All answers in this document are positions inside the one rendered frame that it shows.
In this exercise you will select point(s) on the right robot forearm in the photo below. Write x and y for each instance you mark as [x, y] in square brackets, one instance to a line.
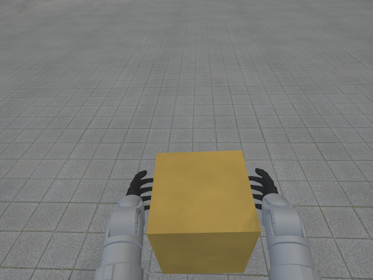
[287, 240]

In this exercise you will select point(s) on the left robot hand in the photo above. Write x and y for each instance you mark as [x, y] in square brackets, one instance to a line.
[135, 185]

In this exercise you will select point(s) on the right robot hand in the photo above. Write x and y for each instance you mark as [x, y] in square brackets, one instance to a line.
[267, 188]

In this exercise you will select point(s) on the left robot forearm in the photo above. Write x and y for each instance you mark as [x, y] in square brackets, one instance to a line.
[123, 241]

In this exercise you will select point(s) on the carton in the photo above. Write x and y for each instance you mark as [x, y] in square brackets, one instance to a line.
[202, 216]

